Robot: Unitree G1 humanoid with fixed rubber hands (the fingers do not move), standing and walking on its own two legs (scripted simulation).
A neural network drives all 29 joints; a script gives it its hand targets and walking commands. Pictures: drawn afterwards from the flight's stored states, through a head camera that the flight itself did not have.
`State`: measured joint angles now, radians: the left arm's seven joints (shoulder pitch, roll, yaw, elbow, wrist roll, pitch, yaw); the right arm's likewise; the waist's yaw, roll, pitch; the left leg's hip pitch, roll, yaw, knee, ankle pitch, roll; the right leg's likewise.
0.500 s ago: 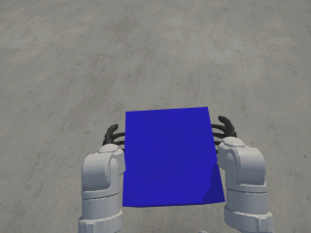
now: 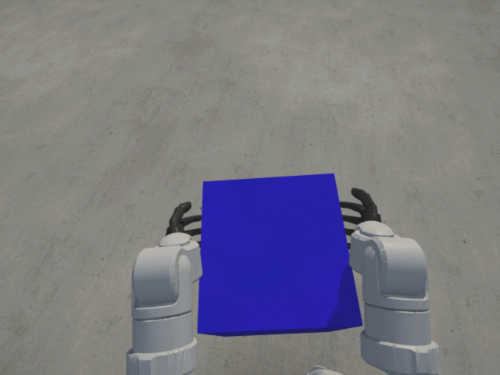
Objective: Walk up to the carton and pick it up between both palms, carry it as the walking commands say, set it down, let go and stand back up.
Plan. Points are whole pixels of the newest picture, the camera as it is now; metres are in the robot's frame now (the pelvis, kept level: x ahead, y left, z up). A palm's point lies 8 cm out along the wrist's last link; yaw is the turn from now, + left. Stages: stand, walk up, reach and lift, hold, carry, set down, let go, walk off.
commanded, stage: carry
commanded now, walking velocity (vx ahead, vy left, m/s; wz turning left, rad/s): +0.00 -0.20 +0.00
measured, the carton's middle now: (272, 265) +0.31 +0.01 -0.03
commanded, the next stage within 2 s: none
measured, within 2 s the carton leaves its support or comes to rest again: neither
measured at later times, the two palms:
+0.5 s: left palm (213, 295) +0.22 +0.09 +0.06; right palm (425, 283) +0.24 -0.18 +0.08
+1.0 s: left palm (249, 345) +0.17 +0.04 +0.06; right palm (488, 335) +0.18 -0.24 +0.08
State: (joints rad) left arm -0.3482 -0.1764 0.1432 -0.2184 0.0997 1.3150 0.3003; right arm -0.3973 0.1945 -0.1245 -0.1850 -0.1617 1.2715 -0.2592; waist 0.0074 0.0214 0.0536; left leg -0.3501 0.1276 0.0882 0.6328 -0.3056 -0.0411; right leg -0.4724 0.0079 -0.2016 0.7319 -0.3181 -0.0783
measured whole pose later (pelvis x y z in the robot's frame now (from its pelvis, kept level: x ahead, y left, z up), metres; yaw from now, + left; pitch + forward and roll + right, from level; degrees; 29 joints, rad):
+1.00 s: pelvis -0.12 -0.10 -0.01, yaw +0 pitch +2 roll +0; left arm -0.35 -0.18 0.14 -0.19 0.10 1.31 0.29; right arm -0.39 0.19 -0.13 -0.18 -0.16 1.28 -0.27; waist -0.01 -0.02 0.03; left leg -0.35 0.10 0.10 0.66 -0.32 -0.05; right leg -0.45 0.00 -0.25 0.60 -0.21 -0.11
